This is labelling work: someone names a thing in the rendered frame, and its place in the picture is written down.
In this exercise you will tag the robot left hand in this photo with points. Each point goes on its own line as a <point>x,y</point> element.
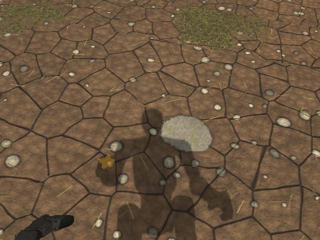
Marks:
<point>44,225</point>

